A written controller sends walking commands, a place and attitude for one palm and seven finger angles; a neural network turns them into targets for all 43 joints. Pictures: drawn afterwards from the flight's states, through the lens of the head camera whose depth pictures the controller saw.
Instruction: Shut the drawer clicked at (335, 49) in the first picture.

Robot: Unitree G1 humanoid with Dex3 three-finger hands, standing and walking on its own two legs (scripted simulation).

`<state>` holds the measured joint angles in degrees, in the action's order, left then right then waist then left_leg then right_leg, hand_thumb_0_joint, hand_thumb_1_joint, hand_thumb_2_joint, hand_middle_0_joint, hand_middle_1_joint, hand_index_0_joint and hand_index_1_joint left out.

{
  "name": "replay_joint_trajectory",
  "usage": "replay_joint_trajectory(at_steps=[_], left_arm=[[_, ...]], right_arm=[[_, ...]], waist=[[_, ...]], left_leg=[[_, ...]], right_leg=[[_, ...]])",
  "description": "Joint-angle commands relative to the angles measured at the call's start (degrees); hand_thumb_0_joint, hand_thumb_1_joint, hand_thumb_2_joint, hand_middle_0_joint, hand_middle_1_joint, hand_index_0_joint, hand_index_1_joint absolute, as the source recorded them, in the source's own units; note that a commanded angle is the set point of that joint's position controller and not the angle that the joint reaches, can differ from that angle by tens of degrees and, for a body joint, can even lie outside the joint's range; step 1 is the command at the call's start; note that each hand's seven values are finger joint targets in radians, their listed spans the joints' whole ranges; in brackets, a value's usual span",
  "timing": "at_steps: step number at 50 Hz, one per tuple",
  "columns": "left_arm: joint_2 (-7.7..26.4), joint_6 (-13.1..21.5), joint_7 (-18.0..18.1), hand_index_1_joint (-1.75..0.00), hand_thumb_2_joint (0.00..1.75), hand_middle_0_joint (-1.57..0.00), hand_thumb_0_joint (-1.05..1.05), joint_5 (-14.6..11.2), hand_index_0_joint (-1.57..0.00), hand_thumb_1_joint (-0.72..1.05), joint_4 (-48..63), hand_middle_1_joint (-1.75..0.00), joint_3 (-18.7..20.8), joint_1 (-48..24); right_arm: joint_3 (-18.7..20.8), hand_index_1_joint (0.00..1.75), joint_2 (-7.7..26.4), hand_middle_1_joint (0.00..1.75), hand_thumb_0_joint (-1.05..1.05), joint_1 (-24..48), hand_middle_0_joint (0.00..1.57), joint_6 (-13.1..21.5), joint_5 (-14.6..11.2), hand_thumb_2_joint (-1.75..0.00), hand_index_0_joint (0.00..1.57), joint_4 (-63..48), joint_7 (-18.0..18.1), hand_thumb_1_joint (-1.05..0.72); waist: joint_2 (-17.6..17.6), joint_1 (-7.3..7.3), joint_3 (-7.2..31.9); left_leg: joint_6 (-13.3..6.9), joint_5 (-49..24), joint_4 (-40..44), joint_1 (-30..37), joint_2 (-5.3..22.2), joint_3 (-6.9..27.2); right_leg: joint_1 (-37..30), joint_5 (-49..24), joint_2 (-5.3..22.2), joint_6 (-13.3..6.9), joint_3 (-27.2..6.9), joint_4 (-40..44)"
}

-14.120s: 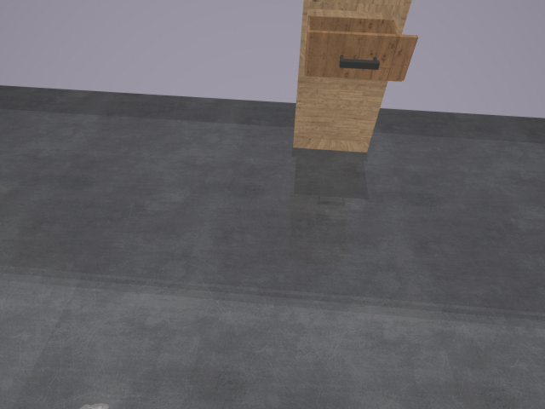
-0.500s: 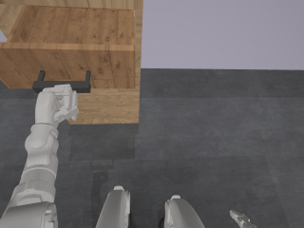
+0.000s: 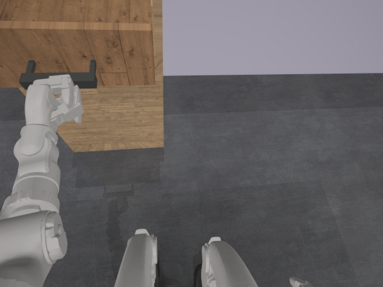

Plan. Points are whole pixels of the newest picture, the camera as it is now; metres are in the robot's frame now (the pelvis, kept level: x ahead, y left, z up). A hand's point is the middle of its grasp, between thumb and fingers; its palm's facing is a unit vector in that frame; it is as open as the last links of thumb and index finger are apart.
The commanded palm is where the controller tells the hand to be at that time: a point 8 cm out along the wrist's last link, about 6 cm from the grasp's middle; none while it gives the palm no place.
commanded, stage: push the drawer shut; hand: left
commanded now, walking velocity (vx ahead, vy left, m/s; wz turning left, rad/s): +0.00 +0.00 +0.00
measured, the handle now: (61, 72) +0.54 +0.27 +0.05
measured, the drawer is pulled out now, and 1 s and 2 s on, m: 0.11 0.00 0.00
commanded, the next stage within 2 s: pull the fist back off the drawer in 1.20 s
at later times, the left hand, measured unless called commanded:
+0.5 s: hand (77, 79) +0.53 +0.24 +0.04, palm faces +0.06 -1.00 -0.02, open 3.1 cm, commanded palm +0.54 +0.26 +0.05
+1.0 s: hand (77, 62) +0.58 +0.25 +0.04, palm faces +0.06 -1.00 -0.03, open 3.2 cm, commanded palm +0.60 +0.24 +0.05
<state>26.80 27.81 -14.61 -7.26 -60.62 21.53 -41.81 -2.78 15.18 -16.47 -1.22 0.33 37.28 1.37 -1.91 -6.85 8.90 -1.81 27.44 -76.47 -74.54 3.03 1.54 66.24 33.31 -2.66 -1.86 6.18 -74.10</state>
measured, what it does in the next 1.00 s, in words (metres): stands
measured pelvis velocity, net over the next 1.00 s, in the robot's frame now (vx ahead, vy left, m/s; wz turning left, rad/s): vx -0.01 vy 0.01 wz -0.05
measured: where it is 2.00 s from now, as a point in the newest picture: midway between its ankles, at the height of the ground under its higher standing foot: outside the picture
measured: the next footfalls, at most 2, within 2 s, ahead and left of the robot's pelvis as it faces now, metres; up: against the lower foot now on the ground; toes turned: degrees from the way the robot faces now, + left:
none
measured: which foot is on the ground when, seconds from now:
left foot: down 0.00-1.00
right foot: down 0.00-1.00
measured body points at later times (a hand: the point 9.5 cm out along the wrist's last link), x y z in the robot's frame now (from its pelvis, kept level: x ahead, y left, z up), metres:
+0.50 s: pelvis +0.00 +0.01 -0.02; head +0.17 +0.05 +0.40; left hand +0.52 +0.29 +0.04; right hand +0.01 -0.26 -0.11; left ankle +0.07 +0.10 -0.61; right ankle +0.02 -0.11 -0.61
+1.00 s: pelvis -0.01 +0.01 -0.03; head +0.20 +0.06 +0.37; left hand +0.57 +0.30 +0.05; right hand -0.03 -0.25 -0.11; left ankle +0.07 +0.10 -0.61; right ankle +0.02 -0.11 -0.61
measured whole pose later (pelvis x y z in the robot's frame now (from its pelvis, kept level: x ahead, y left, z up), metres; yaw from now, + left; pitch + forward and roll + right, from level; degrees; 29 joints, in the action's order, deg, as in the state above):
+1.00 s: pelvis -0.01 +0.01 -0.03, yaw -3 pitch +33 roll -9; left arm 44.8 18.7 -15.3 1.4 -73.8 26.0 -67.7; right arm -6.4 15.2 -21.3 -3.0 2.6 36.7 -0.1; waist -2.8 -14.8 6.9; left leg -2.8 27.7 -81.8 -87.3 4.0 3.5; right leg 77.5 32.5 -3.9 -1.1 7.8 -77.0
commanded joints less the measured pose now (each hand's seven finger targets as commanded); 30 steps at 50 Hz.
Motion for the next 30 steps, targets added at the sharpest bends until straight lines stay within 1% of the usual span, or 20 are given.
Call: replay_joint_trajectory(at_steps=[1, 4, 6, 8, 9, 10, 11, 13, 14, 15, 16, 17, 18, 20, 21, 25, 26, 27, 29, 30], left_arm=[[19.0, 3.1, 1.2, -1.6, 0.9, -1.4, 0.0, -1.0, -1.4, 0.9, 11.4, -1.6, 5.2, -29.7], [20.5, 2.7, 0.3, -1.6, 0.9, -1.4, 0.0, -0.8, -1.4, 0.9, 10.3, -1.6, 5.8, -30.5], [22.0, 1.9, -0.1, -1.6, 0.9, -1.4, 0.0, -0.7, -1.4, 0.9, 8.2, -1.6, 6.2, -32.1], [22.2, 1.8, -0.4, -1.6, 0.9, -1.4, 0.0, -0.5, -1.4, 0.9, 9.8, -1.6, 5.8, -34.3], [23.1, 1.8, -0.5, -1.6, 0.9, -1.4, 0.0, -0.5, -1.4, 0.9, 10.0, -1.6, 6.8, -34.1], [23.1, 1.6, -0.5, -1.6, 0.9, -1.4, 0.0, -0.4, -1.4, 0.9, 9.9, -1.6, 6.5, -34.7], [23.1, 1.0, -0.5, -1.6, 0.9, -1.4, 0.0, -0.4, -1.4, 0.9, 8.3, -1.6, 6.7, -34.3], [24.1, 0.3, -0.3, -1.6, 0.9, -1.4, 0.0, -0.1, -1.4, 0.9, 7.2, -1.6, 6.9, -35.5], [23.9, 0.4, -0.3, -1.6, 0.9, -1.4, 0.0, 0.3, -1.4, 0.9, 7.5, -1.6, 6.2, -37.7], [24.7, 0.0, -0.1, -1.6, 0.9, -1.4, 0.0, 0.7, -1.4, 0.9, 6.7, -1.6, 6.8, -37.9], [24.4, 0.0, 0.1, -1.6, 0.9, -1.4, 0.0, 0.9, -1.4, 0.9, 7.3, -1.6, 6.1, -39.6], [24.9, -0.2, 0.3, -1.6, 0.9, -1.4, 0.0, 1.4, -1.4, 0.9, 6.7, -1.6, 6.3, -39.6], [23.9, -0.4, 0.5, -1.6, 0.9, -1.4, 0.0, 1.6, -1.4, 0.9, 6.8, -1.6, 5.2, -40.9], [25.8, -0.6, 1.0, -1.6, 0.9, -1.4, 0.0, 2.3, -1.4, 0.9, 5.9, -1.6, 6.3, -42.4], [25.9, -1.0, 1.2, -1.6, 0.9, -1.4, 0.0, 2.5, -1.4, 0.9, 4.9, -1.6, 6.1, -42.7], [26.5, -1.3, 1.7, -1.6, 0.9, -1.4, 0.0, 3.8, -1.4, 0.9, 5.5, -1.6, 5.7, -46.1], [26.0, -1.7, 1.8, -1.6, 0.9, -1.4, 0.0, 3.9, -1.4, 0.9, 4.4, -1.6, 5.2, -46.4], [27.2, -1.9, 2.0, -1.6, 0.9, -1.4, 0.0, 4.1, -1.4, 0.9, 4.5, -1.6, 5.9, -47.2], [26.9, -2.0, 2.2, -1.6, 0.9, -1.4, 0.0, 4.6, -1.4, 0.9, 4.4, -1.6, 5.5, -48.4], [27.7, -2.4, 2.2, -1.6, 0.9, -1.4, 0.0, 4.9, -1.4, 0.9, 4.0, -1.6, 5.7, -49.2]], right_arm=[[3.7, 0.3, 11.0, 0.3, 0.0, -7.8, 0.2, 1.2, 0.4, -0.9, 0.2, -3.0, 1.0, -0.9], [3.6, 0.3, 11.0, 0.3, 0.0, -8.5, 0.2, 1.1, 0.3, -0.9, 0.2, -3.1, 0.8, -0.9], [3.2, 0.3, 11.2, 0.3, 0.0, -8.7, 0.2, 0.9, 0.3, -0.9, 0.2, -2.9, 0.9, -0.9], [3.3, 0.3, 11.3, 0.3, 0.0, -8.9, 0.2, 0.9, 0.4, -0.9, 0.2, -3.0, 0.9, -0.9], [3.4, 0.3, 11.5, 0.3, 0.0, -9.4, 0.2, 1.0, 0.4, -0.9, 0.2, -3.2, 0.8, -0.9], [3.4, 0.3, 11.6, 0.3, 0.0, -9.7, 0.2, 0.9, 0.5, -0.9, 0.2, -2.9, 0.7, -0.9], [3.4, 0.3, 11.6, 0.3, 0.0, -10.0, 0.2, 0.8, 0.5, -0.9, 0.2, -2.7, 0.7, -0.9], [3.1, 0.3, 11.8, 0.3, 0.0, -10.3, 0.2, 0.6, 0.5, -0.9, 0.2, -2.6, 0.7, -0.9], [3.1, 0.3, 11.8, 0.3, 0.0, -10.6, 0.2, 0.7, 0.6, -0.9, 0.2, -2.5, 0.7, -0.9], [3.1, 0.3, 12.0, 0.3, 0.0, -10.8, 0.2, 0.6, 0.6, -0.9, 0.2, -2.4, 0.6, -0.9], [3.1, 0.3, 12.0, 0.3, 0.0, -10.8, 0.2, 0.6, 0.7, -0.9, 0.2, -2.2, 0.6, -0.9], [3.1, 0.3, 12.2, 0.3, 0.0, -11.2, 0.2, 0.4, 0.8, -0.9, 0.2, -2.2, 0.6, -0.9], [3.0, 0.3, 12.2, 0.3, 0.0, -11.4, 0.2, 0.5, 0.9, -0.9, 0.2, -2.1, 0.5, -0.9], [2.9, 0.3, 12.6, 0.3, 0.0, -12.1, 0.2, 0.4, 1.1, -0.9, 0.2, -1.8, 0.5, -0.9], [2.8, 0.3, 12.6, 0.3, 0.0, -12.3, 0.2, 0.3, 1.3, -0.9, 0.2, -1.8, 0.5, -0.9], [2.7, 0.3, 12.9, 0.3, 0.0, -13.2, 0.2, 0.1, 1.7, -0.9, 0.2, -1.7, 0.2, -0.9], [2.6, 0.3, 12.8, 0.3, 0.0, -13.3, 0.2, 0.0, 1.8, -0.9, 0.2, -1.6, 0.1, -0.9], [2.6, 0.3, 13.0, 0.3, 0.0, -13.8, 0.2, -0.2, 1.9, -0.9, 0.2, -1.5, 0.1, -0.9], [2.5, 0.3, 12.9, 0.3, 0.0, -14.0, 0.2, -0.1, 2.0, -0.9, 0.2, -1.7, -0.1, -0.9], [2.4, 0.3, 13.0, 0.3, 0.0, -14.3, 0.2, -0.3, 2.1, -0.9, 0.2, -1.5, -0.1, -0.9]], waist=[[-6.8, -2.75, 26.9], [-7.5, -3.07, 28.1], [-7.0, -3.74, 25.8], [-9.5, -3.87, 28.2], [-10.4, -3.21, 30.0], [-11.3, -3.65, 30.5], [-9.4, -3.97, 29.4], [-8.9, -4.4, 27.9], [-9.7, -5.16, 28.1], [-10.1, -4.83, 28.2], [-11.3, -5.45, 28.1], [-11.0, -5.35, 28.6], [-11.6, -6.12, 28.6], [-12.6, -6.31, 29.1], [-11.8, -6.64, 28.7], [-14.9, -7.11, 30.8], [-14.4, -7.56, 29.8], [-13.5, -7.82, 29.9], [-15.3, -7.97, 30.7], [-14.9, -8.3, 30.7]], left_leg=[[-0.6, -8.2, 7.4, 25.7, -0.6, 3.5], [-0.9, -9.4, 6.1, 24.5, -0.6, 3.1], [-0.8, -8.1, 6.2, 22.6, -0.3, 3.3], [-0.8, -8.8, 5.8, 23.9, -0.3, 3.3], [-0.7, -10.4, 5.8, 25.6, -0.3, 3.9], [-0.7, -11.6, 5.7, 26.7, -0.1, 3.9], [-0.7, -11.1, 5.7, 26.1, 0.1, 4.1], [-0.9, -10.1, 5.4, 23.6, 0.0, 3.9], [-0.9, -10.2, 5.4, 24.7, 0.1, 4.4], [-0.8, -9.4, 5.6, 24.7, 0.2, 4.7], [-0.7, -9.6, 5.6, 25.5, 0.3, 4.8], [-0.6, -9.1, 5.8, 25.9, 0.3, 5.2], [-0.7, -9.1, 5.8, 26.5, 0.4, 5.4], [-0.6, -9.7, 5.6, 27.3, 0.5, 6.0], [-0.6, -9.3, 5.7, 27.1, 0.6, 6.2], [-0.3, -10.5, 5.6, 29.8, 0.8, 7.3], [-0.3, -10.0, 5.7, 29.3, 0.9, 7.4], [-0.4, -10.1, 5.5, 29.1, 1.0, 7.5], [-0.4, -10.7, 5.3, 29.8, 1.0, 7.8], [-0.4, -10.9, 5.1, 29.4, 1.1, 7.8]], right_leg=[[-3.6, -9.1, -1.0, 0.2, -5.3, 11.4], [-4.3, -10.0, -1.2, 0.2, -5.7, 10.9], [-3.3, -8.9, -1.3, 0.3, -5.6, 11.0], [-3.1, -9.4, -1.2, 0.3, -5.7, 10.7], [-2.6, -10.1, -1.4, 0.0, -5.2, 9.8], [-1.9, -11.0, -1.3, 0.0, -5.0, 9.9], [-1.5, -10.5, -1.5, 0.2, -4.8, 10.0], [-1.6, -9.9, -1.5, 0.3, -5.0, 10.1], [-0.2, -9.9, -1.5, 0.2, -4.5, 9.6], [0.4, -9.1, -1.5, 0.2, -4.4, 9.6], [1.4, -9.2, -1.5, 0.2, -4.2, 9.5], [1.8, -8.7, -1.5, 0.1, -4.0, 9.5], [2.9, -8.7, -1.5, 0.1, -3.9, 9.5], [4.5, -9.0, -1.4, 0.0, -3.6, 8.9], [4.6, -8.7, -1.4, 0.1, -3.4, 8.9], [7.1, -9.1, -1.4, -0.2, -2.9, 8.1], [7.5, -8.9, -1.5, -0.1, -2.7, 8.2], [7.2, -9.1, -1.5, 0.0, -2.8, 8.3], [8.3, -9.2, -1.5, -0.2, -2.6, 7.9], [8.1, -9.4, -1.5, -0.2, -2.5, 7.8]])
